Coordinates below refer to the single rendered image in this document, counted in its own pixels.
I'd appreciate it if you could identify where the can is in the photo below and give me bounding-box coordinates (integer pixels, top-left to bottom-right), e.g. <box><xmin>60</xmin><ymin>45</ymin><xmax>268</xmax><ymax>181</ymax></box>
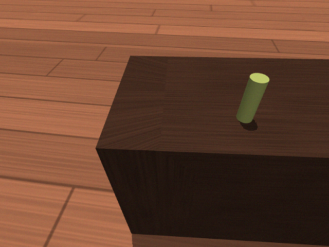
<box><xmin>236</xmin><ymin>73</ymin><xmax>269</xmax><ymax>123</ymax></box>

